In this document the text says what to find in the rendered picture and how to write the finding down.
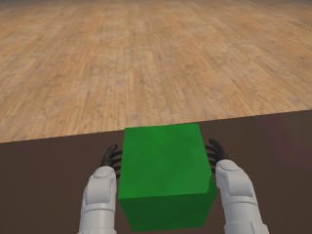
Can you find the left robot forearm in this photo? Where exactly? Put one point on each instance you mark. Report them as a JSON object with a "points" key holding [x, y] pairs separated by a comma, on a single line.
{"points": [[99, 203]]}

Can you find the robot left hand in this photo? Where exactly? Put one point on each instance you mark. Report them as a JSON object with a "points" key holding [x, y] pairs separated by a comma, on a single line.
{"points": [[109, 155]]}

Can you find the robot right hand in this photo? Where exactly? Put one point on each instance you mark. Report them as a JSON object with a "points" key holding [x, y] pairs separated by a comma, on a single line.
{"points": [[219, 153]]}

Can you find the right robot forearm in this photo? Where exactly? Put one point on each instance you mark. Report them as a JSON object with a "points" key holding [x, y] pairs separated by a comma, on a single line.
{"points": [[238, 199]]}

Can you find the carton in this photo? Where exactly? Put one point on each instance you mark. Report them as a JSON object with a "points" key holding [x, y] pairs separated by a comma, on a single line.
{"points": [[166, 181]]}

